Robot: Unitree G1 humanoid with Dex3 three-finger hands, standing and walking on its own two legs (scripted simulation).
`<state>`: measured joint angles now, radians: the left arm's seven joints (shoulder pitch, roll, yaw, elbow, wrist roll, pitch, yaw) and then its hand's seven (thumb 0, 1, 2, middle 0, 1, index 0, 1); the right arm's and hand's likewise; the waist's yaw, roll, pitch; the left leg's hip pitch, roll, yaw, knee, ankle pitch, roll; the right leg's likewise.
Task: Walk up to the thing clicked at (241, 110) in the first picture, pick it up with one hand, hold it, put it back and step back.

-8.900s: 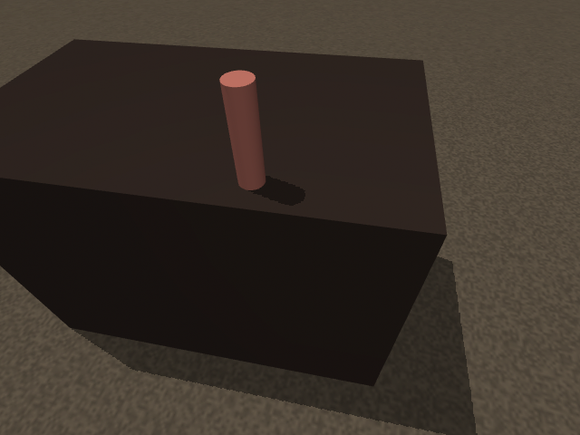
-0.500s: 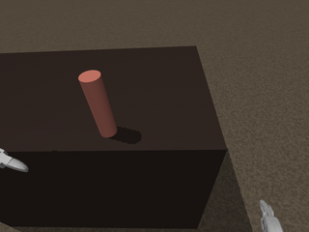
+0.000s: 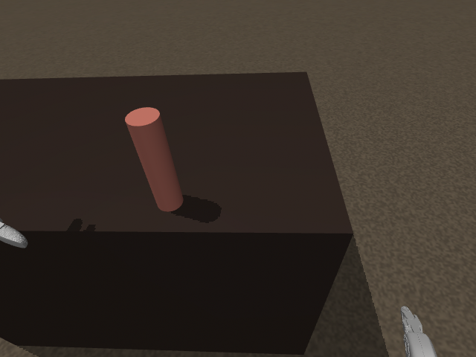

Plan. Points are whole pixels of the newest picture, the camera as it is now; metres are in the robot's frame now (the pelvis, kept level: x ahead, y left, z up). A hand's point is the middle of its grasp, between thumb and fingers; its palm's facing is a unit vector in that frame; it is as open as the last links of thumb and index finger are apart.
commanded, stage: go down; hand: left
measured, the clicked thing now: (158, 164) +0.42 +0.18 +0.13
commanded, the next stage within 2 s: approach in 1.86 s
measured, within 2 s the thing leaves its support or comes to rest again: neither
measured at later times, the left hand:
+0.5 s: hand (0, 174) +0.32 +0.37 +0.21, palm faces +0.19 -0.98 -0.11, open 17.6 cm
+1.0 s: hand (0, 167) +0.34 +0.38 +0.20, palm faces +0.17 -0.98 -0.05, open 17.7 cm
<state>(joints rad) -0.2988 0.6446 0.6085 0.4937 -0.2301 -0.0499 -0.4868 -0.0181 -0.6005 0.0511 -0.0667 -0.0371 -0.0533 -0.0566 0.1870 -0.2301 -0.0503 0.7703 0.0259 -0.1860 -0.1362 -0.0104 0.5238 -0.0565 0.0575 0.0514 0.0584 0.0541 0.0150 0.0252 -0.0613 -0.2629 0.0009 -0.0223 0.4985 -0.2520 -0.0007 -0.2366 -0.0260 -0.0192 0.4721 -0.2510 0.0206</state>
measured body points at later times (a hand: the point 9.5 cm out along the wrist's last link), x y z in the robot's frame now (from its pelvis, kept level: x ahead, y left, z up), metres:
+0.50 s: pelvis +0.00 +0.00 +0.00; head -0.01 +0.00 +0.45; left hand +0.31 +0.42 +0.21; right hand +0.16 -0.27 -0.09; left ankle +0.01 +0.12 -0.74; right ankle +0.00 -0.13 -0.74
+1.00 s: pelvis +0.01 +0.00 +0.00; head +0.01 +0.01 +0.45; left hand +0.33 +0.43 +0.21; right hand +0.16 -0.26 -0.09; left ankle +0.01 +0.12 -0.74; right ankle +0.00 -0.13 -0.74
